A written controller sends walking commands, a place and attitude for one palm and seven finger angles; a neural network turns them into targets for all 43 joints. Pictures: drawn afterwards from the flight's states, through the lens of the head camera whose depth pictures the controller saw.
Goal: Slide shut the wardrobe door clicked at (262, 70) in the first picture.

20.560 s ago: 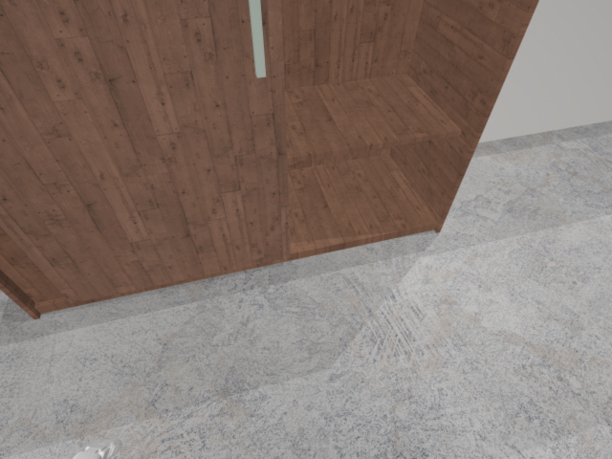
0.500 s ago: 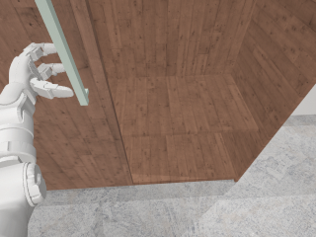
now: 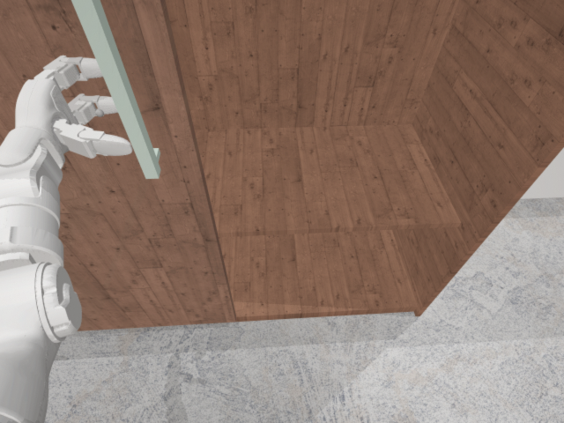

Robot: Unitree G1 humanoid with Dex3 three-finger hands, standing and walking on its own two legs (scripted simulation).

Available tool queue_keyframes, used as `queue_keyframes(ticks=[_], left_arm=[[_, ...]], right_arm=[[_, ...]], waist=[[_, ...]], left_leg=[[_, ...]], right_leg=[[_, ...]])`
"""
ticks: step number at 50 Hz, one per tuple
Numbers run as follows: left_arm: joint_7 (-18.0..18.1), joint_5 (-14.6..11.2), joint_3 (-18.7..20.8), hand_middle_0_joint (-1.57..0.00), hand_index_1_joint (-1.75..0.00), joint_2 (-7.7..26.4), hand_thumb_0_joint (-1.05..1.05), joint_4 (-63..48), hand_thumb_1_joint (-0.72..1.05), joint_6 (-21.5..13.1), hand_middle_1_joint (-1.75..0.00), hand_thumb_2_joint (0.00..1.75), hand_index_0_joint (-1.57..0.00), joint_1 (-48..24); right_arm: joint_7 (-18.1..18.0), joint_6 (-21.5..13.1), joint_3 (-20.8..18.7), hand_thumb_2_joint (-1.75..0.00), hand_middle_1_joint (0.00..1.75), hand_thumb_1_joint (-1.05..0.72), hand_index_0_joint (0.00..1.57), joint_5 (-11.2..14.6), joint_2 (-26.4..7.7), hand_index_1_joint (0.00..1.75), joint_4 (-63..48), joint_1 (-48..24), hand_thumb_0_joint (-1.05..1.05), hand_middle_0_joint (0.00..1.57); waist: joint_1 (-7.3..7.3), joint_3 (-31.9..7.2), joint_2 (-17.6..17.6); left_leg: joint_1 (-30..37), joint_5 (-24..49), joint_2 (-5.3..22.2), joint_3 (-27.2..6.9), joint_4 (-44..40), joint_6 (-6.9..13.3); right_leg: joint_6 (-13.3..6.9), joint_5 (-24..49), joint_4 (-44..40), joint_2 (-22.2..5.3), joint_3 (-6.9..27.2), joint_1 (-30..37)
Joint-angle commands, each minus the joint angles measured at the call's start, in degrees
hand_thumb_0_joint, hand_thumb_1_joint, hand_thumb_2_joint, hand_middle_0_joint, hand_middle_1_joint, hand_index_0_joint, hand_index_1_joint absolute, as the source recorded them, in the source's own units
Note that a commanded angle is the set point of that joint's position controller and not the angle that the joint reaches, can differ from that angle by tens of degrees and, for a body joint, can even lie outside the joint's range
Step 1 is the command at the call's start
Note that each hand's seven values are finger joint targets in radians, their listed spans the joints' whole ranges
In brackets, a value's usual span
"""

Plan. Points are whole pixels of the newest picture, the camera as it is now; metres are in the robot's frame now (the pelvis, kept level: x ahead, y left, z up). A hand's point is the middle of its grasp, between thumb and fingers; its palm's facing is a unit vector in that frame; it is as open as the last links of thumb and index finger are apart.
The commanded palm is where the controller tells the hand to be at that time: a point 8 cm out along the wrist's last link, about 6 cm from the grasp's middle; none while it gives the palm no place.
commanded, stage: slide the fingers in behind the handle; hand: left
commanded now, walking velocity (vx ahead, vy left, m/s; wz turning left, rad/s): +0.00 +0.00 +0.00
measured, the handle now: (125, 86) +0.51 +0.20 +0.22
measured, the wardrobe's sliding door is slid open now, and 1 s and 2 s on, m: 0.67 0.67 0.67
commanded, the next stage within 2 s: grip the handle and tug to test in 1.68 s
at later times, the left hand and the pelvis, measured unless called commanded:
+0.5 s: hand (117, 122) +0.46 +0.21 +0.19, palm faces +0.05 -1.00 +0.00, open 13.9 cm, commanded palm +0.44 +0.25 +0.20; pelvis +0.00 +0.00 +0.00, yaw -1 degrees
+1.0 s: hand (138, 122) +0.46 +0.18 +0.20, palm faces +0.05 -1.00 +0.00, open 14.0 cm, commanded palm +0.44 +0.23 +0.20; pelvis +0.01 -0.01 +0.00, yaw +0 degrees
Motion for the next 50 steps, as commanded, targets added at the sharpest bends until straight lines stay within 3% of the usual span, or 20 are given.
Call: queue_keyframes(ticks=[1,7,9,13,16,18,20,22,25,26,27,29,32,36,37,40,43,46,48,50], left_arm=[[0.6,-0.6,1.5,-0.30,-1.20,14.0,0.00,-11.9,-0.50,-4.2,-1.20,0.30,-0.30,-26.8],[1.1,-1.1,1.5,-0.30,-1.20,13.3,0.00,-13.7,-0.50,-4.2,-1.20,0.30,-0.30,-25.4],[1.4,-1.3,-0.2,-0.30,-1.20,10.9,0.00,-14.2,-0.50,-3.5,-1.20,0.30,-0.30,-25.8],[2.2,-1.3,1.3,-0.30,-1.20,11.8,0.00,-17.9,-0.50,-3.1,-1.20,0.30,-0.30,-22.7],[2.6,-2.1,-0.6,-0.30,-1.20,8.7,0.00,-21.0,-0.50,-2.6,-1.20,0.30,-0.30,-24.8],[3.6,-2.3,2.3,-0.30,-1.20,11.2,0.00,-22.9,-0.50,-2.9,-1.20,0.30,-0.30,-23.4],[4.4,-1.9,1.5,-0.30,-1.20,10.1,0.00,-23.7,-0.50,-2.5,-1.20,0.30,-0.30,-23.2],[5.0,-1.4,2.2,-0.30,-1.20,11.7,0.00,-23.7,-0.50,-2.6,-1.20,0.30,-0.30,-23.3],[5.2,-1.2,1.7,-0.30,-1.20,10.3,0.00,-27.5,-0.50,-2.5,-1.20,0.30,-0.30,-21.9],[5.1,-1.4,0.0,-0.30,-1.20,8.0,0.00,-28.6,-0.50,-2.3,-1.20,0.30,-0.30,-21.5],[5.2,-1.8,-0.8,-0.30,-1.20,6.5,0.00,-29.0,-0.50,-2.1,-1.20,0.30,-0.30,-21.0],[5.2,-2.6,1.4,-0.30,-1.20,8.0,0.00,-26.5,-0.50,-0.9,-1.20,0.30,-0.30,-17.8],[5.4,-2.2,2.1,-0.30,-1.20,9.6,0.00,-26.1,-0.50,0.2,-1.20,0.30,-0.30,-18.4],[5.4,-2.3,-0.8,-0.30,-1.20,5.7,0.00,-29.7,-0.50,0.6,-1.20,0.30,-0.30,-18.7],[5.5,-2.5,-1.2,-0.30,-1.20,5.3,0.00,-29.6,-0.50,0.5,-1.20,0.30,-0.30,-18.5],[5.6,-3.2,-2.5,-0.30,-1.20,2.9,0.00,-29.4,-0.50,0.8,-1.20,0.30,-0.30,-18.7],[6.5,-2.7,-0.8,-0.30,-1.20,5.3,0.00,-28.1,-0.50,1.3,-1.20,0.30,-0.30,-20.0],[7.3,-2.3,-2.2,-0.30,-1.20,3.5,0.00,-28.0,-0.50,1.0,-1.20,0.30,-0.30,-21.7],[7.8,-2.2,0.3,-0.30,-1.20,6.5,0.00,-26.4,-0.50,0.7,-1.20,0.30,-0.30,-20.6],[7.9,-1.8,-1.1,-0.30,-1.20,5.2,0.00,-28.1,-0.50,0.0,-1.20,0.30,-0.30,-22.0]], right_arm=[[-0.5,-2.4,-3.5,-0.90,0.30,-0.90,0.20,0.0,-9.5,0.30,-5.7,3.0,0.00,0.20],[-0.4,-2.5,-3.7,-0.90,0.30,-0.90,0.20,0.1,-9.6,0.30,-5.8,2.8,0.00,0.20],[-0.4,-2.7,-3.6,-0.90,0.30,-0.90,0.20,0.2,-9.3,0.30,-6.0,2.4,0.00,0.20],[-0.2,-3.0,-3.9,-0.90,0.30,-0.90,0.20,0.2,-9.4,0.30,-6.3,2.1,0.00,0.20],[-0.2,-3.5,-3.9,-0.90,0.30,-0.90,0.20,0.3,-9.1,0.30,-6.4,1.2,0.00,0.20],[-0.2,-3.8,-4.1,-0.90,0.30,-0.90,0.20,0.1,-9.2,0.30,-6.3,1.2,0.00,0.20],[-0.2,-3.8,-3.8,-0.90,0.30,-0.90,0.20,0.2,-8.7,0.30,-6.6,0.4,0.00,0.20],[-0.1,-3.9,-3.8,-0.90,0.30,-0.90,0.20,0.0,-8.8,0.30,-6.2,0.6,0.00,0.20],[0.0,-4.0,-3.9,-0.90,0.30,-0.90,0.20,0.1,-8.3,0.30,-7.2,-0.3,0.00,0.20],[0.1,-4.1,-3.8,-0.90,0.30,-0.90,0.20,0.2,-8.0,0.30,-7.5,-0.7,0.00,0.20],[0.2,-4.1,-3.9,-0.90,0.30,-0.90,0.20,0.1,-7.9,0.30,-7.3,-0.8,0.00,0.20],[0.1,-3.7,-3.9,-0.90,0.30,-0.90,0.20,0.3,-8.3,0.30,-7.1,-1.0,0.00,0.20],[-0.1,-3.3,-3.7,-0.90,0.30,-0.90,0.20,0.4,-8.3,0.30,-7.2,-1.7,0.00,0.20],[0.1,-3.0,-3.8,-0.90,0.30,-0.90,0.20,0.5,-7.6,0.30,-8.1,-2.5,0.00,0.20],[0.0,-2.9,-3.7,-0.90,0.30,-0.90,0.20,0.5,-7.6,0.30,-7.8,-2.5,0.00,0.20],[0.0,-2.9,-3.7,-0.90,0.30,-0.90,0.20,0.6,-7.4,0.30,-7.6,-3.1,0.00,0.20],[-0.1,-2.6,-3.7,-0.90,0.30,-0.90,0.20,0.5,-7.7,0.30,-6.9,-2.8,0.00,0.20],[-0.1,-2.7,-3.5,-0.90,0.30,-0.90,0.20,0.4,-7.3,0.30,-6.8,-3.3,0.00,0.20],[-0.1,-2.5,-3.5,-0.90,0.30,-0.90,0.20,0.3,-7.6,0.30,-6.6,-2.8,0.00,0.20],[-0.1,-2.6,-3.5,-0.90,0.30,-0.90,0.20,0.3,-7.2,0.30,-7.0,-3.2,0.00,0.20]], waist=[[-1.00,-16.5,3.2],[-0.58,-16.4,1.8],[-1.03,-14.9,3.2],[0.16,-17.8,3.2],[-0.35,-16.3,3.9],[0.67,-18.9,2.2],[0.52,-17.3,3.3],[0.74,-16.7,1.8],[1.18,-19.5,4.8],[1.06,-19.8,5.5],[0.91,-19.3,5.3],[1.39,-18.1,1.0],[1.68,-16.0,0.5],[1.38,-17.8,3.0],[1.07,-17.4,1.1],[0.96,-16.6,1.0],[1.12,-16.1,0.0],[0.73,-15.7,1.0],[1.30,-16.9,-1.3],[1.17,-17.8,0.7]], left_leg=[[15.8,13.7,-0.4,-2.4,-2.4,1.4],[15.7,13.4,0.0,-2.6,-2.8,1.5],[15.9,12.6,-0.1,-2.3,-3.1,1.4],[17.6,14.7,0.1,-2.6,-3.0,1.3],[18.3,14.0,0.1,-2.9,-3.4,1.1],[19.1,16.0,0.1,-2.8,-3.1,1.3],[18.6,16.5,-0.1,-2.2,-3.2,1.3],[17.7,17.3,-0.1,-2.4,-3.1,1.4],[20.7,19.8,-0.1,-2.2,-2.9,1.1],[21.8,21.1,-0.1,-2.4,-2.8,1.0],[21.9,22.0,-0.1,-2.3,-2.5,1.0],[19.8,20.5,-0.1,-1.9,-2.9,1.2],[17.5,19.1,-0.5,-1.3,-3.1,1.5],[19.9,21.0,-0.6,-1.4,-2.8,1.4],[19.7,21.2,-0.6,-1.5,-2.6,1.6],[19.9,20.4,-0.7,-1.7,-2.9,1.5],[18.4,18.8,-0.8,-1.6,-3.0,1.6],[18.7,17.7,-1.0,-1.5,-3.1,1.6],[17.2,17.9,-1.1,-1.2,-3.0,1.8],[18.2,18.8,-1.1,-1.1,-3.0,1.7]], right_leg=[[-0.8,14.9,-3.7,0.8,1.1,-2.3],[-0.9,14.0,-3.9,0.9,0.8,-1.8],[-0.7,13.5,-4.2,0.9,0.9,-3.0],[-1.0,14.7,-3.9,1.0,0.8,-1.3],[-1.0,13.8,-4.2,1.1,0.6,-2.4],[-1.1,15.8,-3.9,1.2,0.6,-0.1],[-0.9,16.6,-4.0,1.0,0.8,-0.2],[-1.2,17.4,-3.9,1.0,0.6,0.8],[-1.1,19.5,-3.5,1.0,0.8,1.4],[-1.3,20.1,-3.4,1.1,0.7,1.3],[-1.3,20.7,-3.5,1.0,0.6,1.4],[-1.0,21.3,-3.7,1.2,0.6,2.7],[-1.0,21.4,-4.0,0.9,0.8,3.6],[-1.0,22.7,-3.7,0.9,0.9,3.5],[-1.1,22.9,-3.9,0.9,0.8,3.8],[-1.0,22.4,-4.0,1.0,0.7,3.1],[-1.0,21.7,-4.1,0.8,0.8,3.3],[-0.9,20.6,-4.2,0.8,0.9,2.5],[-0.8,22.1,-4.1,0.7,1.3,4.7],[-0.9,23.1,-3.7,0.6,1.3,5.0]])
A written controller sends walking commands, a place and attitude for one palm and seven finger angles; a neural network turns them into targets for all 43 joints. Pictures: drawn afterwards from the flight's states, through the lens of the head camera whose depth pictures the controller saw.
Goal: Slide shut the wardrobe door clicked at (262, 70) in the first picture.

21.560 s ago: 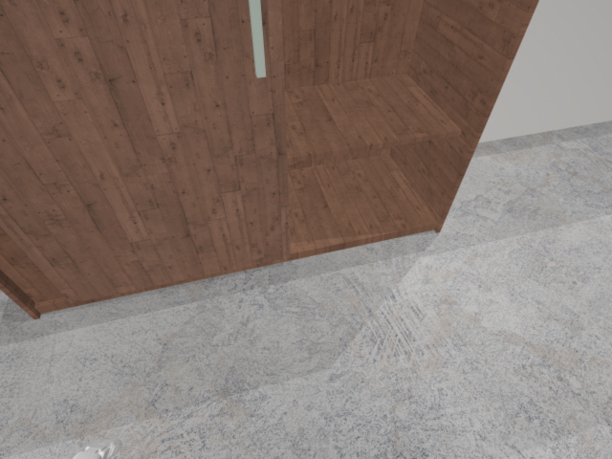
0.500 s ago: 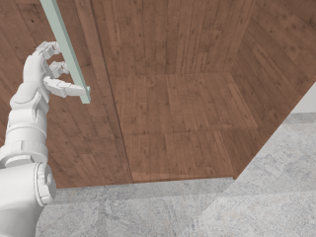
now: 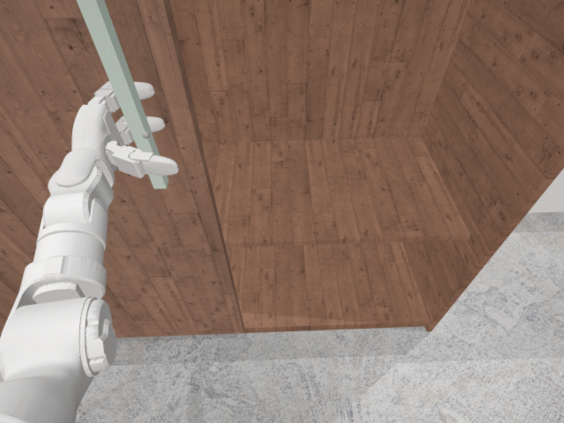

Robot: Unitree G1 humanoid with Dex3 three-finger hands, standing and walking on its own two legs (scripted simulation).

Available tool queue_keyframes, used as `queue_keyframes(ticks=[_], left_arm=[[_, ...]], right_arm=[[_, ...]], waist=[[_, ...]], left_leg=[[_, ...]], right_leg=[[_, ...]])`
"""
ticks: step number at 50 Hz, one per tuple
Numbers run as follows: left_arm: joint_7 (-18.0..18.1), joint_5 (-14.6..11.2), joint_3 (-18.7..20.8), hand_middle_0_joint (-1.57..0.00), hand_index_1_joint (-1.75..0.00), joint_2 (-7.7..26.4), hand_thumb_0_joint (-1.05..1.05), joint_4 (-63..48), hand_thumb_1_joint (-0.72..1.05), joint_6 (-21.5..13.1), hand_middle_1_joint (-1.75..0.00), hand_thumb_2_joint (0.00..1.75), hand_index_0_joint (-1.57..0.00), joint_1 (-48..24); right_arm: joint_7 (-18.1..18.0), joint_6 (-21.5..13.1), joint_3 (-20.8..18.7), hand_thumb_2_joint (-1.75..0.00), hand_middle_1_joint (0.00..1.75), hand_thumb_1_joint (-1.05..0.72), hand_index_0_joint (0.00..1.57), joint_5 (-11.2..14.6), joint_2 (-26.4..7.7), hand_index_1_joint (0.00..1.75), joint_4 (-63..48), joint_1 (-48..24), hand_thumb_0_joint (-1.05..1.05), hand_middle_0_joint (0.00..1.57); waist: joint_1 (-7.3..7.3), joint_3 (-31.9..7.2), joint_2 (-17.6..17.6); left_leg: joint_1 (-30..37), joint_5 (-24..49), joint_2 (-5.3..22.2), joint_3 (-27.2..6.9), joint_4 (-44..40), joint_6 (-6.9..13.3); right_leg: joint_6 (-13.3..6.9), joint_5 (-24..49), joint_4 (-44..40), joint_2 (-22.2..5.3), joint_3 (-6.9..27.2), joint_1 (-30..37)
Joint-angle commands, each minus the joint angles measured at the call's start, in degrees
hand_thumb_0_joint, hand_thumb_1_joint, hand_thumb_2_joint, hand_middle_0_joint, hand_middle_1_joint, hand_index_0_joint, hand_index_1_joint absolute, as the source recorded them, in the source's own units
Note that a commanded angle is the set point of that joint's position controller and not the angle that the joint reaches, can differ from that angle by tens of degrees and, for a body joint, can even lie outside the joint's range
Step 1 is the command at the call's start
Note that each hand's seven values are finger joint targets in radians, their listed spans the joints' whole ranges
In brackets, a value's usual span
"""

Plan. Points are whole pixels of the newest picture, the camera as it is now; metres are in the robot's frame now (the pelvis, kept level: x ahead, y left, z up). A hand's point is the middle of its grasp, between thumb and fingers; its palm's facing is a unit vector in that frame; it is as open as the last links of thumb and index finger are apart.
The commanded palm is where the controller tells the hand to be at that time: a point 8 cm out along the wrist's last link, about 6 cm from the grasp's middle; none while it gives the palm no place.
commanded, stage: slide the fingers in behind the handle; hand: left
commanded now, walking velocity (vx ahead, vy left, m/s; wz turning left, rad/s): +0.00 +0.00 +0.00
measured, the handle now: (135, 101) +0.51 +0.21 +0.21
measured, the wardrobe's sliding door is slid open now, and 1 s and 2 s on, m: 0.67 0.67 0.67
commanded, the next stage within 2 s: grip the handle and tug to test in 0.68 s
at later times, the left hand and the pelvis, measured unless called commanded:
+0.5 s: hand (149, 133) +0.45 +0.18 +0.20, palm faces +0.06 -1.00 -0.01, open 14.0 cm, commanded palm +0.43 +0.23 +0.19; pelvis +0.00 +0.00 +0.00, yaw +0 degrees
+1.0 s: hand (147, 134) +0.45 +0.18 +0.20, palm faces +0.05 -1.00 -0.01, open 12.8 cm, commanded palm +0.43 +0.23 +0.19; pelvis +0.00 +0.01 +0.00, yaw +0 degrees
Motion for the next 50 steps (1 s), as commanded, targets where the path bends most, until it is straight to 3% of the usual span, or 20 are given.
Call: queue_keyframes(ticks=[1,2,4,6,10,16,18,22,24,26,27,29,30,32,34,39,43,46,48,50], left_arm=[[0.5,-0.2,2.0,-0.30,-1.20,13.8,0.00,-14.7,-0.50,-5.3,-1.20,0.30,-0.30,-29.9],[0.7,-0.1,3.6,-0.30,-1.20,15.5,0.00,-14.3,-0.50,-5.5,-1.20,0.30,-0.30,-28.2],[0.6,-0.4,3.9,-0.30,-1.20,15.0,0.00,-15.1,-0.50,-5.3,-1.20,0.30,-0.30,-25.3],[0.5,-0.6,1.1,-0.30,-1.20,11.9,0.00,-16.5,-0.50,-5.1,-1.20,0.30,-0.30,-26.6],[0.6,-0.8,0.2,-0.30,-1.20,10.6,0.00,-16.7,-0.50,-4.4,-1.20,0.30,-0.30,-28.0],[0.9,-0.5,1.9,-0.30,-1.20,12.9,0.00,-14.6,-0.50,-4.0,-1.20,0.30,-0.30,-28.3],[0.8,-0.3,1.7,-0.30,-1.20,12.7,0.00,-15.5,-0.50,-4.2,-1.20,0.30,-0.30,-28.4],[0.5,-0.5,2.9,-0.30,-1.20,13.9,0.00,-15.0,-0.50,-4.4,-1.20,0.30,-0.30,-26.5],[0.4,-0.6,2.4,-0.30,-1.20,13.0,0.00,-15.6,-0.50,-4.4,-1.20,0.30,-0.30,-26.5],[0.3,-0.6,1.9,-0.30,-1.20,12.8,0.00,-14.9,-0.50,-4.1,-1.20,0.30,-0.30,-26.8],[0.6,-0.5,3.6,-0.30,-1.20,14.7,0.00,-14.9,-0.50,-4.3,-1.20,0.30,-0.30,-27.1],[0.6,-0.4,3.7,-0.30,-1.20,14.8,0.00,-14.6,-0.50,-4.2,-1.20,0.30,-0.30,-26.2],[0.4,-0.5,2.4,-0.30,-1.20,13.3,0.00,-14.7,-0.50,-4.2,-1.20,0.30,-0.30,-27.0],[0.4,-0.4,3.4,-0.30,-1.20,15.2,0.00,-14.7,-0.50,-4.5,-1.20,0.30,-0.30,-27.1],[0.4,-0.5,2.9,-0.30,-1.20,14.0,0.00,-15.9,-0.50,-4.6,-1.20,0.30,-0.30,-27.4],[0.2,-0.8,2.1,-0.30,-1.20,12.9,0.00,-14.2,-0.50,-4.1,-1.20,0.30,-0.30,-27.5],[0.7,-0.4,2.7,-0.32,-1.23,13.8,0.00,-15.6,-0.31,-4.3,-1.23,0.38,-0.32,-28.1],[1.0,-0.5,0.1,-0.33,-1.25,10.1,0.00,-16.4,-0.17,-4.6,-1.25,0.44,-0.33,-28.9],[1.6,-0.6,1.8,-0.35,-1.26,11.6,0.00,-15.7,-0.08,-4.4,-1.26,0.48,-0.35,-27.2],[1.9,-0.5,1.0,-0.35,-1.27,10.4,0.00,-14.9,0.01,-4.1,-1.27,0.52,-0.35,-28.6]], right_arm=[[-0.3,-2.7,-3.1,-0.90,0.30,-0.90,0.20,-0.1,-7.7,0.30,-6.5,0.5,0.00,0.20],[-0.3,-2.6,-3.2,-0.90,0.30,-0.90,0.20,-0.2,-7.8,0.30,-6.3,0.8,0.00,0.20],[-0.1,-2.4,-3.3,-0.90,0.30,-0.90,0.20,-0.1,-7.8,0.30,-6.9,0.6,0.00,0.20],[0.0,-2.5,-3.2,-0.90,0.30,-0.90,0.20,0.1,-7.5,0.30,-7.1,0.0,0.00,0.20],[-0.1,-2.5,-3.5,-0.90,0.30,-0.90,0.20,0.2,-7.6,0.30,-6.5,0.1,0.00,0.20],[-0.3,-2.5,-3.5,-0.90,0.30,-0.90,0.20,0.1,-8.0,0.30,-5.6,0.9,0.00,0.20],[-0.2,-2.6,-3.5,-0.90,0.30,-0.90,0.20,0.0,-7.8,0.30,-5.8,0.8,0.00,0.20],[-0.2,-2.4,-3.5,-0.90,0.30,-0.90,0.20,-0.1,-7.9,0.30,-5.9,0.9,0.00,0.20],[-0.1,-2.6,-3.4,-0.90,0.30,-0.90,0.20,0.0,-7.7,0.30,-6.3,0.5,0.00,0.20],[-0.2,-2.5,-3.4,-0.90,0.30,-0.90,0.20,0.1,-7.8,0.30,-6.4,0.3,0.00,0.20],[-0.2,-2.5,-3.4,-0.90,0.30,-0.90,0.20,-0.1,-7.9,0.30,-6.2,0.6,0.00,0.20],[-0.2,-2.5,-3.3,-0.90,0.30,-0.90,0.20,0.0,-7.9,0.30,-6.5,0.4,0.00,0.20],[-0.2,-2.5,-3.3,-0.90,0.30,-0.90,0.20,0.0,-7.8,0.30,-6.6,0.3,0.00,0.20],[-0.3,-2.4,-3.3,-0.90,0.30,-0.90,0.20,0.0,-8.0,0.30,-6.4,0.4,0.00,0.20],[-0.2,-2.6,-3.4,-0.90,0.30,-0.90,0.20,-0.1,-7.8,0.30,-6.7,0.4,0.00,0.20],[-0.3,-2.5,-3.4,-0.90,0.30,-0.90,0.20,0.1,-8.0,0.30,-6.2,0.6,0.00,0.20],[-0.1,-2.6,-3.5,-0.90,0.30,-0.90,0.20,-0.1,-8.0,0.30,-6.3,0.7,0.00,0.20],[0.0,-2.9,-3.5,-0.90,0.30,-0.90,0.20,-0.1,-7.6,0.30,-6.3,0.3,0.00,0.20],[0.0,-3.0,-3.5,-0.90,0.30,-0.90,0.20,-0.2,-7.9,0.30,-6.1,0.6,0.00,0.20],[0.0,-3.0,-3.5,-0.90,0.30,-0.90,0.20,-0.2,-7.7,0.30,-5.9,0.5,0.00,0.20]], waist=[[-0.71,-18.7,1.3],[-0.10,-19.1,0.1],[0.48,-20.0,-0.4],[-0.28,-18.2,0.3],[-0.92,-16.7,0.2],[-0.84,-16.3,-1.6],[-0.61,-17.9,0.8],[-0.18,-17.8,-2.1],[-0.24,-17.4,0.4],[-0.56,-16.8,-0.7],[-0.14,-16.7,-1.3],[-0.01,-16.9,-0.1],[-0.50,-16.6,-0.4],[-0.15,-16.4,-0.7],[-0.32,-18.0,0.7],[-0.78,-16.2,-0.8],[-0.48,-17.9,0.8],[-0.84,-17.3,1.4],[-0.28,-17.4,-0.1],[-0.72,-16.7,-0.3]], left_leg=[[14.8,19.3,-1.3,-0.9,-0.9,2.3],[14.3,20.4,-1.2,-1.0,-0.7,2.4],[14.5,21.5,-1.2,-0.8,-1.0,2.3],[14.8,20.8,-1.1,-0.7,-1.1,2.4],[14.6,18.9,-1.2,-0.5,-1.3,2.5],[13.4,18.4,-1.3,-0.8,-1.4,2.6],[14.6,19.2,-1.4,-0.8,-1.1,2.5],[13.4,19.7,-1.3,-0.5,-1.1,2.6],[14.3,20.0,-1.3,-0.4,-1.0,2.6],[13.7,18.8,-1.3,-0.4,-1.3,2.5],[13.1,18.9,-1.3,-0.5,-1.1,2.6],[13.3,18.8,-1.3,-0.5,-1.3,2.5],[13.6,18.9,-1.3,-0.6,-1.2,2.5],[13.0,18.9,-1.3,-0.6,-1.1,2.5],[14.8,19.7,-1.2,-0.8,-1.1,2.5],[14.2,18.8,-1.0,-1.0,-1.3,2.4],[15.0,19.6,-1.0,-1.3,-1.1,2.2],[16.3,19.8,-0.8,-1.8,-1.3,1.9],[15.5,19.9,-0.8,-1.9,-1.4,2.0],[15.3,18.3,-0.7,-1.8,-1.6,2.0]], right_leg=[[-0.2,24.0,-2.9,0.4,1.4,1.0],[-0.4,24.9,-2.7,0.4,1.3,2.3],[-0.3,26.7,-2.5,0.5,1.3,3.5],[-0.2,25.9,-2.8,0.6,1.1,2.2],[-0.1,24.2,-3.5,0.7,1.2,0.9],[-0.2,23.7,-3.3,0.7,1.1,1.1],[-0.3,24.2,-3.2,0.6,1.3,1.3],[-0.2,25.4,-3.1,0.6,1.1,2.7],[-0.2,25.5,-3.0,0.6,1.2,1.7],[-0.1,24.3,-3.2,0.6,1.2,1.4],[-0.3,24.3,-3.2,0.6,1.1,1.9],[-0.3,24.0,-3.0,0.6,1.1,1.7],[-0.2,24.2,-3.1,0.6,1.2,1.3],[-0.3,23.9,-3.1,0.6,1.1,1.7],[-0.3,24.2,-3.0,0.6,1.2,1.3],[-0.3,22.8,-3.3,0.8,0.8,0.0],[-0.4,22.4,-3.0,0.8,0.8,0.1],[-0.5,21.3,-3.0,0.9,0.5,-1.3],[-0.5,21.4,-3.1,1.0,0.6,-0.6],[-0.4,20.0,-3.3,0.9,0.5,-1.6]])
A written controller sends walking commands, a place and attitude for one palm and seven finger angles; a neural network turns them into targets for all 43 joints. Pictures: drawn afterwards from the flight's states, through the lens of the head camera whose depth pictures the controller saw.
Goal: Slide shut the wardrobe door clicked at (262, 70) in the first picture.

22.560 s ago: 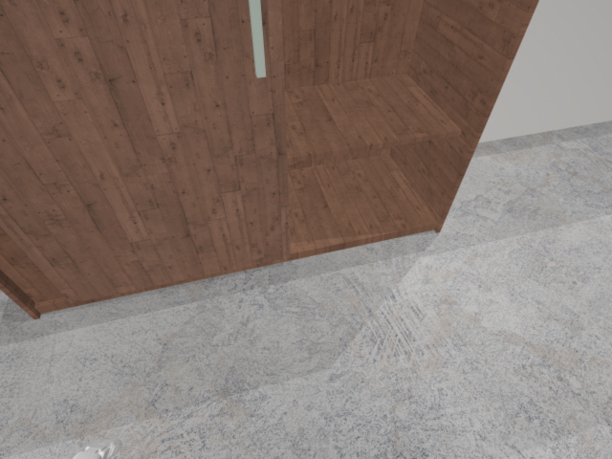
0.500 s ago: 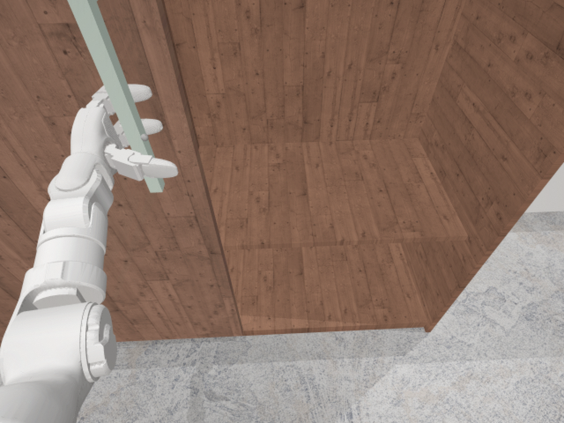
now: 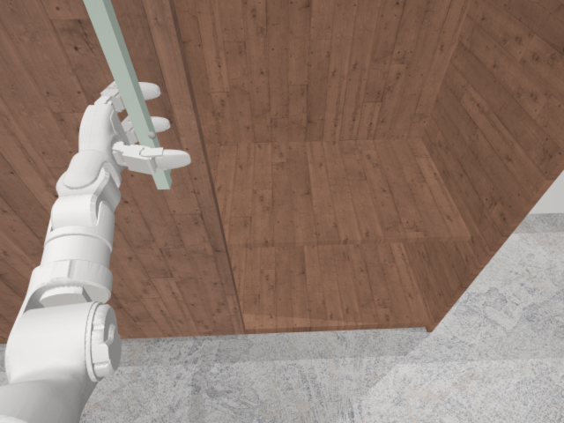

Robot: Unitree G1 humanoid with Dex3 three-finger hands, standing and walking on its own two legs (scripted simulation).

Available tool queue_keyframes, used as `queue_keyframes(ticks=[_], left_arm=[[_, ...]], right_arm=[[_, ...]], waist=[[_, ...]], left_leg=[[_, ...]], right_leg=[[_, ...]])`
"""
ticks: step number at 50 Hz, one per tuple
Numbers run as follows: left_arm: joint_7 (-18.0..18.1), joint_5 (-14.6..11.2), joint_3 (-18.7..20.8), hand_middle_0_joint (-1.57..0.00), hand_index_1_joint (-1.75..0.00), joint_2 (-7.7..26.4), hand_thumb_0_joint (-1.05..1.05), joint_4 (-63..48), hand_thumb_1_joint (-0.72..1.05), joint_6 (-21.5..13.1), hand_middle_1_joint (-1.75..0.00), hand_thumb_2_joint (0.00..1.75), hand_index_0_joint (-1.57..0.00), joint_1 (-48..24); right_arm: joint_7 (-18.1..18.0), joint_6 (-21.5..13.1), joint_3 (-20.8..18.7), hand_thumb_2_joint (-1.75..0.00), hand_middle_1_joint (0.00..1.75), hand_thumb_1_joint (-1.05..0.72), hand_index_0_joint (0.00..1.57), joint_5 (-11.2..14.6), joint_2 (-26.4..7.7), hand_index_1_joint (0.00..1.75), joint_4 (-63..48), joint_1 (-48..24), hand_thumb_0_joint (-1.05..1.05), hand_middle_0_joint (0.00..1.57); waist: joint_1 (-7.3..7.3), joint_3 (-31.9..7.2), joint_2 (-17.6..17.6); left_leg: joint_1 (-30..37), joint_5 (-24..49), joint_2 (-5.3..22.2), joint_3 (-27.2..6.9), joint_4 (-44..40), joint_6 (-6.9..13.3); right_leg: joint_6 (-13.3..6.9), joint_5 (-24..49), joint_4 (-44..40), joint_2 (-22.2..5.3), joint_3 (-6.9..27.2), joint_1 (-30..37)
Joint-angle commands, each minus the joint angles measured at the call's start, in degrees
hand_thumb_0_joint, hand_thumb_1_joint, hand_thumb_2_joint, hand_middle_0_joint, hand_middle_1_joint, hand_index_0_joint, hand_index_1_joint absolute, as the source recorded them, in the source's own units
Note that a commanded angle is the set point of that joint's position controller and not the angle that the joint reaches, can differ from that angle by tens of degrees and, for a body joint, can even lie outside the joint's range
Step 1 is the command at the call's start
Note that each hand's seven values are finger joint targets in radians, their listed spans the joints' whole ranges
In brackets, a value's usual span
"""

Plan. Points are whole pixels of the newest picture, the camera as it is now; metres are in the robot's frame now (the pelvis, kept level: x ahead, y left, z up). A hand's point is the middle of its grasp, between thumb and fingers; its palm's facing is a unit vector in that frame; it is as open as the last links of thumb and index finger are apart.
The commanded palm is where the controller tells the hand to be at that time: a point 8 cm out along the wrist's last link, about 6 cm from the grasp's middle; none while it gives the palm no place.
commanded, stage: grip the handle and tug to test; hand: left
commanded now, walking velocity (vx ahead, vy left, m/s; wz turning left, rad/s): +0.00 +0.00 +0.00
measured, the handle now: (140, 102) +0.51 +0.21 +0.21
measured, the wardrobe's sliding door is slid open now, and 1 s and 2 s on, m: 0.67 0.67 0.67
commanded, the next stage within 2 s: tug the door sideways, standing still in 1.20 s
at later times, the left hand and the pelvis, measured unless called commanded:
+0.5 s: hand (152, 133) +0.45 +0.18 +0.20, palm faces +0.08 -1.00 -0.01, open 5.6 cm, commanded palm +0.43 +0.23 +0.19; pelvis +0.00 +0.00 +0.00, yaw +0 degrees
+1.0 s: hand (153, 134) +0.45 +0.18 +0.20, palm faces +0.07 -1.00 -0.01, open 5.7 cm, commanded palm +0.41 +0.23 +0.19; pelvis +0.02 +0.00 +0.00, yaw -1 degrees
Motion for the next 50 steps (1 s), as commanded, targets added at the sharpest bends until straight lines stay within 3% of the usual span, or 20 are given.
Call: queue_keyframes(ticks=[1,3,5,9,13,15,16,19,24,26,30,31,32,38,40,42,44,46,47,50], left_arm=[[0.7,-0.3,3.0,-0.36,-1.28,13.6,0.00,-12.4,0.06,-3.9,-1.28,0.54,-0.36,-29.4],[0.8,0.3,1.4,-0.37,-1.29,12.1,0.00,-13.1,0.15,-4.2,-1.29,0.58,-0.37,-29.4],[0.9,0.1,2.0,-0.38,-1.31,12.7,0.00,-11.4,0.25,-4.0,-1.31,0.62,-0.38,-29.4],[0.9,0.0,0.2,-0.40,-1.33,10.4,0.00,-12.6,0.43,-4.7,-1.33,0.70,-0.40,-31.5],[0.7,-0.1,1.8,-0.42,-1.36,12.1,0.00,-12.8,0.62,-4.9,-1.36,0.78,-0.42,-29.3],[0.4,-0.2,1.5,-0.43,-1.37,12.0,0.00,-11.9,0.71,-4.8,-1.37,0.82,-0.43,-29.6],[0.3,-0.1,1.6,-0.44,-1.38,12.3,0.00,-11.9,0.76,-4.8,-1.38,0.84,-0.44,-30.1],[0.1,-0.1,2.5,-0.45,-1.40,13.6,0.00,-11.9,0.90,-4.9,-1.40,0.90,-0.45,-29.8],[-0.1,-0.2,0.8,-0.45,-1.40,11.1,0.00,-15.7,0.90,-4.8,-1.40,0.90,-0.45,-28.9],[0.0,-0.4,2.7,-0.45,-1.40,13.3,0.00,-14.8,0.90,-4.5,-1.40,0.90,-0.45,-27.6],[-0.1,-0.5,1.7,-0.45,-1.40,11.8,0.00,-17.5,0.90,-4.1,-1.40,0.90,-0.45,-26.7],[-0.1,-0.5,1.3,-0.45,-1.40,11.2,0.00,-17.4,0.90,-4.0,-1.40,0.90,-0.45,-25.9],[-0.2,-0.6,0.3,-0.45,-1.40,10.3,0.00,-18.0,0.90,-3.9,-1.40,0.90,-0.45,-25.8],[0.0,-0.6,2.5,-0.45,-1.40,12.5,0.00,-18.3,0.90,-2.7,-1.40,0.90,-0.45,-26.3],[-0.3,-0.6,3.4,-0.45,-1.40,13.3,0.00,-19.0,0.90,-2.4,-1.40,0.90,-0.45,-23.2],[-0.6,-1.0,1.3,-0.45,-1.40,10.5,0.00,-20.2,0.90,-2.0,-1.40,0.90,-0.45,-21.3],[-0.4,-1.2,4.3,-0.45,-1.40,13.5,0.00,-21.1,0.90,-1.6,-1.40,0.90,-0.45,-19.2],[-0.7,-1.4,4.6,-0.45,-1.40,13.6,0.00,-22.6,0.90,-1.0,-1.40,0.90,-0.45,-16.7],[-1.0,-1.6,4.0,-0.45,-1.40,13.0,0.00,-23.9,0.90,-0.8,-1.40,0.90,-0.45,-15.6],[-1.1,-2.1,3.7,-0.45,-1.40,11.4,0.00,-27.4,0.90,0.3,-1.40,0.90,-0.45,-11.9]], right_arm=[[-0.4,-2.9,-3.0,-0.90,0.30,-0.90,0.20,-0.1,-8.2,0.30,-6.2,-0.6,0.00,0.20],[-0.3,-2.9,-2.9,-0.90,0.30,-0.90,0.20,-0.1,-8.0,0.30,-6.5,-0.7,0.00,0.20],[-0.4,-2.8,-3.0,-0.90,0.30,-0.90,0.20,0.0,-8.2,0.30,-6.2,-0.6,0.00,0.20],[-0.4,-3.2,-3.0,-0.90,0.30,-0.90,0.20,-0.1,-8.1,0.30,-6.0,-0.5,0.00,0.20],[-0.3,-3.2,-3.1,-0.90,0.30,-0.90,0.20,-0.2,-8.2,0.30,-6.1,-0.3,0.00,0.20],[-0.4,-3.2,-3.0,-0.90,0.30,-0.90,0.20,0.0,-8.2,0.30,-5.9,-0.4,0.00,0.20],[-0.4,-3.2,-3.0,-0.90,0.30,-0.90,0.20,0.0,-8.2,0.30,-5.9,-0.4,0.00,0.20],[-0.4,-3.2,-3.0,-0.90,0.30,-0.90,0.20,-0.1,-8.3,0.30,-5.9,-0.1,0.00,0.20],[-0.1,-3.2,-3.2,-0.90,0.30,-0.90,0.20,-0.1,-8.0,0.30,-6.6,-0.6,0.00,0.20],[-0.2,-3.0,-3.2,-0.90,0.30,-0.90,0.20,-0.1,-8.3,0.30,-6.5,-0.6,0.00,0.20],[-0.2,-2.8,-3.2,-0.90,0.30,-0.90,0.20,0.0,-7.9,0.30,-7.2,-1.3,0.00,0.20],[-0.2,-2.8,-3.2,-0.90,0.30,-0.90,0.20,0.0,-7.9,0.30,-7.2,-1.3,0.00,0.20],[-0.1,-2.7,-3.2,-0.90,0.30,-0.90,0.20,0.0,-7.8,0.30,-7.2,-1.6,0.00,0.20],[-0.3,-2.3,-3.3,-0.90,0.30,-0.90,0.20,-0.1,-8.0,0.30,-7.1,-1.5,0.00,0.20],[-0.3,-2.0,-3.2,-0.90,0.30,-0.90,0.20,-0.2,-7.9,0.30,-7.7,-1.9,0.00,0.20],[-0.1,-1.9,-3.1,-0.90,0.30,-0.90,0.20,0.0,-7.6,0.30,-8.3,-2.5,0.00,0.20],[-0.1,-1.7,-3.2,-0.90,0.30,-0.90,0.20,-0.2,-7.9,0.30,-8.5,-2.6,0.00,0.20],[-0.1,-1.4,-3.1,-0.90,0.30,-0.90,0.20,-0.1,-7.7,0.30,-9.3,-3.4,0.00,0.20],[0.0,-1.3,-3.1,-0.90,0.30,-0.90,0.20,-0.1,-7.7,0.30,-9.7,-3.9,0.00,0.20],[0.2,-1.1,-3.1,-0.90,0.30,-0.90,0.20,0.0,-7.3,0.30,-10.8,-4.9,0.00,0.20]], waist=[[-0.61,-16.4,-1.1],[-0.62,-16.6,0.9],[-0.81,-15.8,-0.7],[-1.19,-17.3,1.5],[-0.50,-18.6,0.3],[-0.89,-16.6,-1.5],[-0.88,-16.4,0.0],[-0.72,-16.9,-0.4],[-0.60,-19.1,2.4],[-0.34,-17.9,-0.7],[-0.13,-18.5,1.6],[-0.19,-18.4,0.1],[-0.12,-18.1,0.7],[-0.31,-18.5,-0.1],[0.63,-19.2,0.0],[0.81,-19.0,0.5],[1.35,-19.6,-0.8],[1.75,-19.3,-1.3],[2.23,-19.2,0.2],[2.54,-19.7,0.0]], left_leg=[[14.4,18.3,-0.4,-2.2,-1.7,1.6],[14.7,18.7,-0.5,-2.1,-1.7,1.5],[14.1,17.2,-0.3,-2.1,-1.8,1.6],[15.8,17.4,-0.4,-2.3,-1.6,1.5],[15.6,19.3,-0.5,-2.2,-1.5,1.6],[14.4,18.4,-0.4,-2.0,-1.5,1.7],[14.2,17.8,-0.5,-1.8,-1.6,1.7],[14.2,18.1,-0.6,-2.0,-1.6,1.7],[17.0,22.0,-0.5,-1.9,-1.1,1.5],[15.3,21.1,-0.5,-1.8,-1.3,1.8],[16.7,22.5,-0.6,-1.6,-1.3,1.7],[16.9,22.9,-0.4,-1.8,-1.4,1.7],[16.7,23.3,-0.5,-1.6,-1.2,1.7],[16.5,23.9,-0.7,-1.3,-1.0,2.0],[16.3,25.2,-0.8,-1.2,-1.2,1.8],[16.7,26.6,-0.8,-1.2,-0.8,1.8],[16.4,26.3,-0.7,-1.1,-1.2,1.9],[16.0,27.5,-0.8,-0.9,-1.4,1.9],[15.8,28.3,-1.0,-0.7,-1.2,1.9],[17.1,30.7,-0.7,-0.8,-1.4,1.8]], right_leg=[[-0.9,19.8,-3.0,1.3,0.0,-1.4],[-1.0,19.9,-2.7,1.2,0.1,-1.5],[-0.9,18.9,-3.1,1.3,0.2,-1.9],[-1.0,18.4,-3.0,1.2,0.2,-2.6],[-1.0,20.8,-2.8,1.2,0.3,-0.6],[-0.8,20.6,-3.0,1.3,0.3,-0.9],[-0.8,20.3,-3.1,1.2,0.4,-1.1],[-0.9,20.6,-3.0,1.2,0.3,-0.5],[-1.0,23.4,-2.7,1.3,0.3,-0.2],[-0.9,23.5,-2.8,1.3,0.3,0.6],[-0.9,24.4,-2.8,1.3,0.3,0.9],[-0.9,24.5,-2.8,1.4,0.1,0.9],[-1.0,24.7,-2.9,1.3,0.1,1.1],[-0.8,27.1,-2.9,1.2,0.3,2.0],[-0.9,28.4,-2.5,1.1,0.3,3.4],[-1.0,29.0,-2.5,1.1,0.0,3.5],[-0.8,29.9,-2.4,1.2,0.2,4.6],[-0.8,31.4,-2.3,1.1,0.2,5.8],[-0.9,32.4,-2.3,0.9,0.2,6.6],[-0.7,33.5,-2.2,1.0,0.0,7.0]])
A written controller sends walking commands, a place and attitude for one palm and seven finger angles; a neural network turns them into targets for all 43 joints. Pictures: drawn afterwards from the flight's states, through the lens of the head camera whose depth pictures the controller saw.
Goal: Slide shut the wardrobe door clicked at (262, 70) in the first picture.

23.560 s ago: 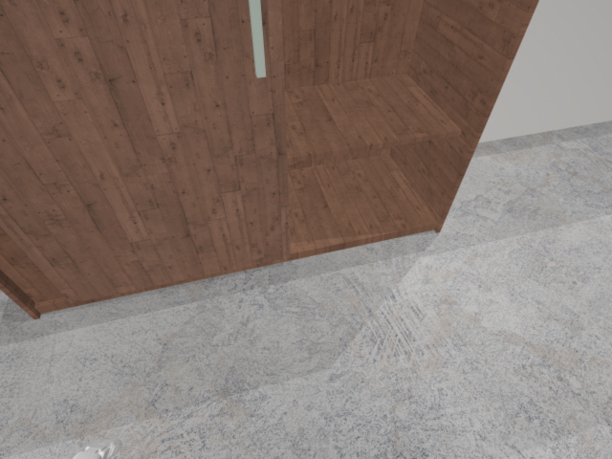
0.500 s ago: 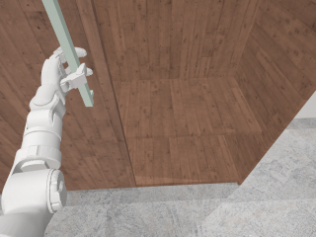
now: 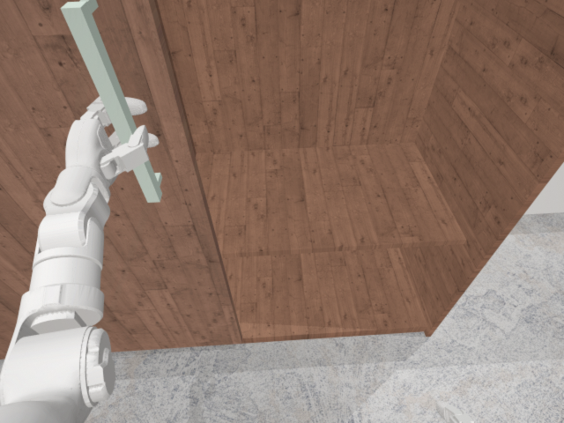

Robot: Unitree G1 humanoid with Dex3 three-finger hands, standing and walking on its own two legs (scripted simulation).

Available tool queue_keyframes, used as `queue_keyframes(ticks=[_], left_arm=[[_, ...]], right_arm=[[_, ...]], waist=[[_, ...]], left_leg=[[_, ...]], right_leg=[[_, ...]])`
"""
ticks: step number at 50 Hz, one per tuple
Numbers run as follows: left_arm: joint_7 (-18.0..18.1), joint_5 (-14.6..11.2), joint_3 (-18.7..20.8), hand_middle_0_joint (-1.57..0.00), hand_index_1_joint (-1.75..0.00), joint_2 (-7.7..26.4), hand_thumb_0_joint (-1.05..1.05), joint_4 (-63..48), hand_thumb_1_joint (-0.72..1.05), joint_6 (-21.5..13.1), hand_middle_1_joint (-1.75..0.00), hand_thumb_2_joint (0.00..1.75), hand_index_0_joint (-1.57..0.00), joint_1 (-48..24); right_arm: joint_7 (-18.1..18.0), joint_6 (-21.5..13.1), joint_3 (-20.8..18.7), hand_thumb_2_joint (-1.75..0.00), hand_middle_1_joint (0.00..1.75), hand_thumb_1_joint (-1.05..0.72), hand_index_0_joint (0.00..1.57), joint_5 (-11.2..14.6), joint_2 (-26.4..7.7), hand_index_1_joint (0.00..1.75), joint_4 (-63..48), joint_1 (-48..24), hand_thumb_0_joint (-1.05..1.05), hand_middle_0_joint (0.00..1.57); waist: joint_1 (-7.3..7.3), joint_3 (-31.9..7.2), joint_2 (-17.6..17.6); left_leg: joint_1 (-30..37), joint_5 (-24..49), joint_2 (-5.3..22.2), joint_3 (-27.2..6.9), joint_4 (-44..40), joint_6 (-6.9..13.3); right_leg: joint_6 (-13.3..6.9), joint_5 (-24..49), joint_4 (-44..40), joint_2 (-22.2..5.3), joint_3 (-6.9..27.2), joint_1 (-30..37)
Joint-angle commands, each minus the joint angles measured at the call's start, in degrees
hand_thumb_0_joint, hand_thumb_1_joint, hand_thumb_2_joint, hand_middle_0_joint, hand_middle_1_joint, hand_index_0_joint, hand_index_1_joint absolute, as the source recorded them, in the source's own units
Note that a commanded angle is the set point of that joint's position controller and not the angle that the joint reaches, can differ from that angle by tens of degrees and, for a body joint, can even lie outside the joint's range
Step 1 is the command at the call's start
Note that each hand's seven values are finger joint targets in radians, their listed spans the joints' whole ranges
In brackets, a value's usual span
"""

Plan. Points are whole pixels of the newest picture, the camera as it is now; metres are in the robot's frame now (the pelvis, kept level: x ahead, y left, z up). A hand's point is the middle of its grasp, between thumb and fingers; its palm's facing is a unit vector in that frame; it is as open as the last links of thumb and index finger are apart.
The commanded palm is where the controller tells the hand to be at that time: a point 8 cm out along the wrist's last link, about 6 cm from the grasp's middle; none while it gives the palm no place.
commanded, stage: grip the handle and tug to test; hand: left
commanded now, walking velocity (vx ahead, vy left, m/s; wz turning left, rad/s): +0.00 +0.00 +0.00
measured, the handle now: (127, 116) +0.49 +0.22 +0.21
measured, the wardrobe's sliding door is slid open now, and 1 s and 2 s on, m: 0.67 0.67 0.55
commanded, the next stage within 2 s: tug the door sideways, standing still in 0.20 s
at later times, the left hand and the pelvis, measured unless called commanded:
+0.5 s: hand (140, 149) +0.43 +0.19 +0.19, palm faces +0.10 -1.00 -0.01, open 5.8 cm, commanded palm +0.41 +0.22 +0.19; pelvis +0.04 +0.01 +0.00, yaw +1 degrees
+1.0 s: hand (143, 151) +0.44 +0.19 +0.19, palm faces +0.19 -0.97 -0.18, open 6.1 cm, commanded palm +0.42 +0.22 +0.19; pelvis +0.00 +0.01 +0.00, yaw +2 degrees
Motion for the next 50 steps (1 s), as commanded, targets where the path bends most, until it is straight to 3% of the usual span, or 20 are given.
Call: queue_keyframes(ticks=[1,3,7,8,13,15,16,23,27,30,32,41,42,43,44,45,46,47,48,50], left_arm=[[-1.9,-1.5,2.2,-0.45,-1.40,12.0,0.00,-20.0,0.90,-3.3,-1.40,0.90,-0.45,-18.6],[-1.7,-1.7,4.3,-0.45,-1.40,13.7,0.00,-22.5,0.90,-2.7,-1.40,0.90,-0.45,-14.4],[-1.8,-2.3,4.0,-0.45,-1.40,12.2,0.00,-29.5,0.90,-1.1,-1.40,0.90,-0.45,-7.3],[-1.8,-2.4,2.5,-0.45,-1.40,10.2,0.00,-31.5,0.90,-0.7,-1.40,0.90,-0.45,-6.9],[-0.9,-3.0,3.9,-0.45,-1.40,10.6,0.00,-36.2,0.90,1.8,-1.40,0.90,-0.45,-2.5],[-0.8,-3.0,3.4,-0.45,-1.40,9.7,0.00,-39.0,0.90,2.6,-1.40,0.90,-0.45,-1.3],[-0.4,-2.8,6.7,-0.45,-1.40,14.1,0.00,-38.0,0.90,2.9,-1.40,0.90,-0.45,-3.9],[2.3,-1.9,-5.4,-0.45,-1.40,2.2,0.00,-34.2,0.90,3.8,-1.40,0.90,-0.45,-21.4],[3.3,-0.5,-10.4,-0.45,-1.40,-2.9,0.00,-33.0,0.90,3.9,-1.40,0.90,-0.45,-24.3],[3.7,0.0,-13.4,-0.45,-1.40,-5.9,0.00,-32.5,0.90,2.6,-1.40,0.90,-0.45,-27.4],[4.1,0.0,-16.0,-0.45,-1.40,-8.8,0.00,-30.6,0.90,1.4,-1.40,0.90,-0.45,-28.5],[4.7,0.4,-22.5,-0.45,-1.40,-16.7,0.00,-26.8,0.90,-2.3,-1.40,0.90,-0.45,-35.7],[4.9,0.6,-22.4,-0.45,-1.40,-15.6,0.00,-27.5,0.90,-2.8,-1.40,0.90,-0.45,-37.8],[10.2,5.4,0.0,-0.45,-1.40,18.4,0.00,-26.2,0.90,-8.3,-1.40,0.90,-0.45,-39.0],[10.3,6.2,-9.0,-0.45,-1.40,5.7,0.00,-22.2,0.90,-10.4,-1.40,0.90,-0.45,-34.7],[9.8,5.6,-12.4,-0.45,-1.40,1.0,0.00,-22.5,0.90,-11.9,-1.40,0.90,-0.45,-33.1],[9.8,5.6,-12.1,-0.45,-1.40,1.5,0.00,-22.9,0.90,-12.9,-1.40,0.90,-0.45,-33.2],[10.3,5.1,-11.3,-0.45,-1.40,4.1,0.00,-21.6,0.90,-13.6,-1.40,0.90,-0.45,-34.4],[10.1,5.3,-12.3,-0.45,-1.40,2.3,0.00,-24.1,0.90,-14.2,-1.40,0.90,-0.45,-35.3],[10.7,5.7,-10.9,-0.45,-1.40,3.9,0.00,-22.9,0.90,-14.0,-1.40,0.90,-0.45,-36.5]], right_arm=[[-0.2,-2.6,-2.9,-0.90,0.30,-0.90,0.20,0.1,-7.4,0.30,-8.7,-3.6,0.00,0.20],[-0.1,-2.3,-3.0,-0.90,0.30,-0.90,0.20,-0.1,-7.5,0.30,-9.4,-3.7,0.00,0.20],[0.3,-2.1,-2.9,-0.90,0.30,-0.90,0.20,0.1,-6.9,0.30,-10.7,-5.3,0.00,0.20],[0.4,-2.1,-2.9,-0.90,0.30,-0.90,0.20,0.2,-6.6,0.30,-11.0,-5.9,0.00,0.20],[0.4,-2.0,-3.0,-0.90,0.30,-0.90,0.20,0.1,-6.8,0.30,-11.2,-7.1,0.00,0.20],[0.3,-2.1,-3.0,-0.90,0.30,-0.90,0.20,0.0,-6.5,0.30,-11.4,-7.6,0.00,0.20],[0.1,-2.0,-3.1,-0.90,0.30,-0.90,0.20,-0.1,-7.1,0.30,-10.5,-7.3,0.00,0.20],[-0.7,-2.6,-3.1,-0.90,0.30,-0.90,0.20,-0.2,-6.4,0.30,-6.5,-6.8,0.00,0.20],[-0.4,-2.3,-3.2,-0.90,0.30,-0.90,0.20,-0.7,-5.9,0.30,-5.0,-5.8,0.00,0.20],[-0.2,-2.5,-3.2,-0.90,0.30,-0.90,0.20,-0.8,-5.5,0.30,-4.9,-6.7,0.00,0.20],[-0.1,-2.7,-2.8,-0.90,0.30,-0.90,0.20,-0.9,-5.1,0.30,-4.3,-7.4,0.00,0.20],[1.0,-4.9,-2.3,-0.90,0.30,-0.90,0.20,-1.2,-4.3,0.30,-3.6,-7.3,0.00,0.20],[1.1,-5.1,-2.3,-0.90,0.30,-0.90,0.20,-1.4,-4.6,0.30,-3.3,-6.8,0.00,0.20],[-0.2,-3.7,-2.7,-0.90,0.30,-0.90,0.20,-2.0,-8.4,0.30,-3.7,-7.0,0.00,0.20],[-0.2,-2.8,-2.1,-0.90,0.30,-0.90,0.20,-2.8,-6.0,0.30,-3.1,-7.0,0.00,0.20],[-0.3,-2.4,-2.4,-0.90,0.30,-0.90,0.20,-2.6,-5.7,0.30,-4.1,-7.1,0.00,0.20],[-0.4,-1.9,-2.7,-0.90,0.30,-0.90,0.20,-2.7,-6.1,0.30,-4.5,-6.9,0.00,0.20],[-0.3,-1.7,-3.1,-0.90,0.30,-0.90,0.20,-2.3,-6.2,0.30,-4.6,-5.6,0.00,0.20],[0.0,-1.1,-2.9,-0.90,0.30,-0.90,0.20,-3.1,-6.0,0.30,-5.2,-6.6,0.00,0.20],[0.1,0.1,-2.7,-0.90,0.30,-0.90,0.20,-2.8,-5.7,0.30,-6.0,-8.4,0.00,0.20]], waist=[[2.71,-19.4,0.4],[3.62,-20.7,-0.2],[4.80,-21.0,1.0],[4.33,-20.2,2.0],[4.73,-19.7,-0.5],[4.87,-20.5,1.2],[4.86,-20.2,0.6],[0.39,-17.0,1.4],[0.11,-20.3,1.2],[-0.22,-21.5,0.4],[-0.56,-19.4,0.1],[-1.35,-20.7,1.5],[-1.25,-21.6,0.7],[4.03,-13.4,0.5],[2.92,-13.4,-2.5],[2.44,-15.6,-0.7],[1.94,-17.9,3.5],[1.96,-18.9,7.4],[0.71,-19.6,10.4],[1.48,-16.7,9.7]], left_leg=[[15.2,32.4,-1.0,-1.6,0.6,2.2],[15.0,35.1,-0.9,-1.6,0.5,2.2],[16.5,40.9,-0.6,-1.6,0.6,2.0],[17.3,41.3,-0.5,-1.4,0.4,2.0],[17.2,42.2,-0.3,-1.5,-0.1,1.8],[18.6,45.0,-0.3,-1.4,0.2,1.8],[18.3,44.8,-0.3,-1.5,0.2,1.7],[20.2,41.3,-0.7,-2.4,1.2,1.6],[22.8,48.7,-0.8,-3.4,2.8,1.5],[23.9,45.3,-0.8,-4.3,2.4,1.2],[22.7,40.6,-1.0,-4.1,2.0,1.3],[25.2,40.6,-0.7,-6.6,2.8,0.2],[25.0,38.9,-0.8,-7.1,2.5,0.0],[16.9,34.8,3.0,-8.1,2.4,2.9],[16.6,32.2,2.7,-7.8,1.3,2.9],[19.9,36.7,4.0,-9.0,1.7,3.1],[25.2,43.6,5.9,-11.0,2.7,3.9],[28.9,51.5,8.4,-14.3,1.8,5.1],[35.2,55.1,11.4,-17.5,1.1,6.8],[32.9,45.3,13.7,-20.7,-0.5,9.4]], right_leg=[[-0.4,34.6,-0.5,0.5,-0.9,4.5],[-0.4,36.9,-0.2,0.4,-0.9,6.7],[-0.3,39.4,-0.1,0.2,-1.1,8.0],[-0.2,39.4,-0.3,0.2,-1.2,7.3],[-0.1,40.2,-0.4,0.3,-1.7,8.1],[0.0,41.9,-0.4,0.1,-1.6,8.1],[0.0,42.3,-0.4,0.1,-1.4,8.3],[-0.2,37.2,-1.5,0.4,-1.8,1.6],[-0.2,39.6,0.0,0.5,-2.2,1.2],[-0.2,35.9,0.0,0.6,-2.4,-0.2],[-0.5,33.7,-0.6,0.4,-2.2,-0.6],[-0.7,29.0,0.7,0.8,-2.5,-5.6],[-0.9,27.7,0.5,0.8,-2.6,-4.6],[0.4,20.5,-0.8,-1.4,-0.3,-4.7],[0.8,21.8,0.8,-1.4,-1.1,-2.7],[0.9,22.2,3.8,-0.7,-1.9,-4.1],[1.0,20.1,8.0,0.1,-2.1,-7.5],[0.9,10.7,15.3,0.4,-1.7,-12.4],[0.9,-3.2,19.4,1.3,-0.5,-18.2],[0.1,-13.2,21.2,0.1,1.5,-20.9]])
